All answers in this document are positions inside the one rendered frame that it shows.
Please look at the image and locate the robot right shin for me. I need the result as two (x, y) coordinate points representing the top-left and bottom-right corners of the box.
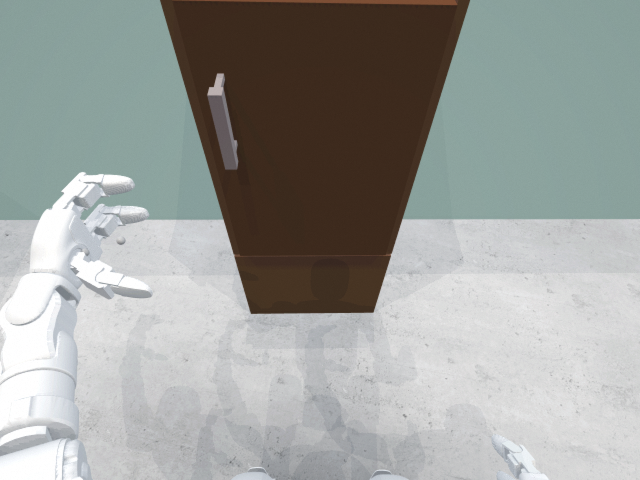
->
(370, 470), (392, 479)

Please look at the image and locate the robot left forearm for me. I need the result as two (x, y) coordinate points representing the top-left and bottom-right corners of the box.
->
(0, 272), (81, 456)

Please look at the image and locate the robot shin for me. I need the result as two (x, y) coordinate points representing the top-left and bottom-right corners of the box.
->
(370, 470), (392, 479)
(248, 467), (268, 475)

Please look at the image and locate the left robot upper arm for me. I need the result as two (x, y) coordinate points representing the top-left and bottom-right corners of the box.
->
(0, 438), (93, 480)

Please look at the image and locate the left robot hand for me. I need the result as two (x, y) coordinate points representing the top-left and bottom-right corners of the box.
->
(29, 172), (153, 300)

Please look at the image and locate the robot left shin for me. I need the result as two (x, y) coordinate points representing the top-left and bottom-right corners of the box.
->
(248, 467), (268, 475)

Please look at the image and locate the cupboard door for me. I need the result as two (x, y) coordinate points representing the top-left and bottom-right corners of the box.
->
(172, 0), (458, 256)

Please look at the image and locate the handle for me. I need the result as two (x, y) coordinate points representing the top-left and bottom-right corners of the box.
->
(207, 73), (238, 170)

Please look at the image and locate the right robot hand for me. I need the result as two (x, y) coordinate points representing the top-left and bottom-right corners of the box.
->
(491, 434), (549, 480)

